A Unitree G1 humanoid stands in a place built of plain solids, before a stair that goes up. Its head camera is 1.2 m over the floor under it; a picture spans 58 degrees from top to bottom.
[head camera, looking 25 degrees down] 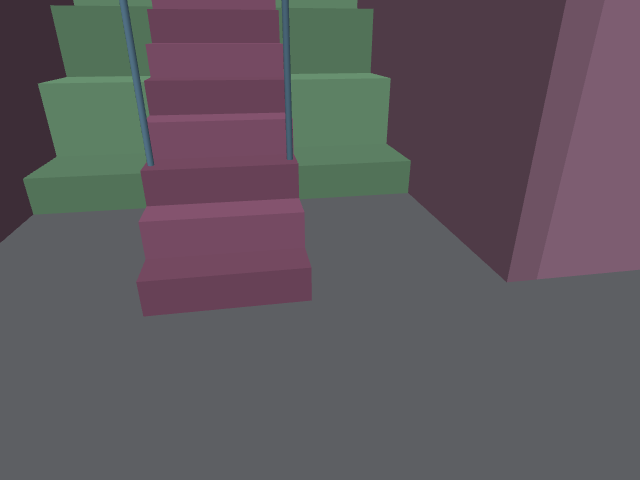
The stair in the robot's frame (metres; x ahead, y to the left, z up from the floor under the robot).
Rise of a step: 0.20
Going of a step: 0.22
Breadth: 0.81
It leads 10 degrees to the left of straight ahead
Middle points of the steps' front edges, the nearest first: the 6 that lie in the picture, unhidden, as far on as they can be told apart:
1.78 0.44 0.19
2.00 0.48 0.39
2.21 0.52 0.59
2.43 0.55 0.79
2.65 0.59 0.98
2.87 0.63 1.17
